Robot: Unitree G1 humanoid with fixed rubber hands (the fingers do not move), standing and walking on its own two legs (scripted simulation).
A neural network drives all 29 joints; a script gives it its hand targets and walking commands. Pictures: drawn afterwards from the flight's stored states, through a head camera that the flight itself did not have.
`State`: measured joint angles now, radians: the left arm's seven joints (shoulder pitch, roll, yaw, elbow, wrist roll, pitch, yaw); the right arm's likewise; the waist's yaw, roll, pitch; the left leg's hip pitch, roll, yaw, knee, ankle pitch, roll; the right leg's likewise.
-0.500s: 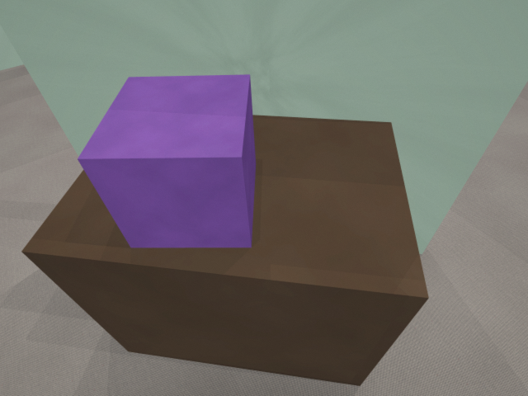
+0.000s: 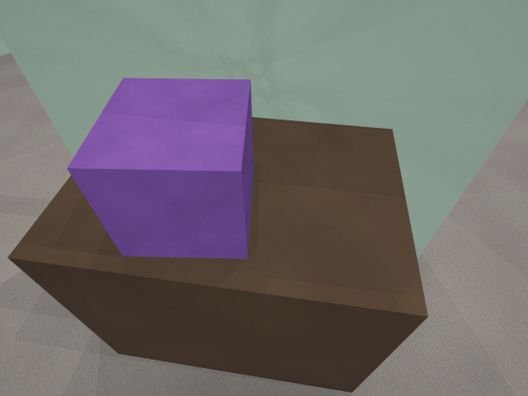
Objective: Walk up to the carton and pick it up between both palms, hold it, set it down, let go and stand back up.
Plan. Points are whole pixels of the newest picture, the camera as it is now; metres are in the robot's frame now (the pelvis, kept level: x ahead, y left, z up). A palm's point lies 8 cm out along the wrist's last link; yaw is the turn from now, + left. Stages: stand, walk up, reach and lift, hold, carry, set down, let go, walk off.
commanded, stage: walk up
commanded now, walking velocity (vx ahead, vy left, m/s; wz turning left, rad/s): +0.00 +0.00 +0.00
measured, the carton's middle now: (185, 168) +0.53 +0.17 +0.02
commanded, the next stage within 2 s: none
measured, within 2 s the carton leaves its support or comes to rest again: neither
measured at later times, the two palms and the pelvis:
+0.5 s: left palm out of the picture -0.08 +0.26 -0.11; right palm out of the picture +0.03 -0.21 -0.17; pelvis +0.01 +0.03 +0.00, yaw +0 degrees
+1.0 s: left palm out of the picture +0.07 +0.32 -0.15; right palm out of the picture +0.11 -0.12 -0.16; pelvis +0.06 +0.10 -0.01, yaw +0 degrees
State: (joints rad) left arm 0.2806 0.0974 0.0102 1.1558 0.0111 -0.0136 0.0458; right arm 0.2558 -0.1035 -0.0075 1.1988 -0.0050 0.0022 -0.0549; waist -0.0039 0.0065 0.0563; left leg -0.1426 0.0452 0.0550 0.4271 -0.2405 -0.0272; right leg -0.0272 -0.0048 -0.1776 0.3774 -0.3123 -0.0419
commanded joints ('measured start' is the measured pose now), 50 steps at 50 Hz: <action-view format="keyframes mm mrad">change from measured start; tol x32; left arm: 1 107 73 9 2 -1 -5 4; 16 462 335 79 42 22 12 76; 50 15 152 41 -89 0 3 -10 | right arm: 1 70 -65 -4 -8 0 -11 0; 50 -25 -29 -17 -172 10 20 15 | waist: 1 8 -7 49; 15 123 91 119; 28 -34 -452 9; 36 -21 485 -143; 50 -36 -270 43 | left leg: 1 -23 72 -56 -63 288 30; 14 -31 83 -31 -38 232 28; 16 -575 20 18 488 -251 -38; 23 -525 40 -103 764 -57 -33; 34 226 161 -52 14 351 -13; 36 26 358 -383 -148 373 142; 44 11 207 -103 -54 707 183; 50 37 48 -3 -43 42 19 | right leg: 1 -47 -131 108 -81 368 5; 14 -61 -142 130 -86 386 4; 18 168 -584 454 21 985 -127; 32 -259 -233 101 67 299 -71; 35 -380 -76 63 431 -375 35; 50 -302 -175 281 -84 158 -12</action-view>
